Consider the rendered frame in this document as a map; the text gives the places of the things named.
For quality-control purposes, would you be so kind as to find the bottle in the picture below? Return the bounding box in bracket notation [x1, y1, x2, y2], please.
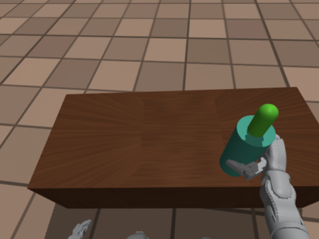
[219, 104, 279, 177]

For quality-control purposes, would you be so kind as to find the right robot hand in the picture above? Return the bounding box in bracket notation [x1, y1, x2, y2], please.
[226, 134, 287, 181]

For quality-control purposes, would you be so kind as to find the right robot arm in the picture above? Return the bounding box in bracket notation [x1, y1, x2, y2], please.
[260, 170, 311, 239]

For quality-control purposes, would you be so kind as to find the left robot hand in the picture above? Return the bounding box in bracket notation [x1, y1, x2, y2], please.
[68, 220, 92, 239]

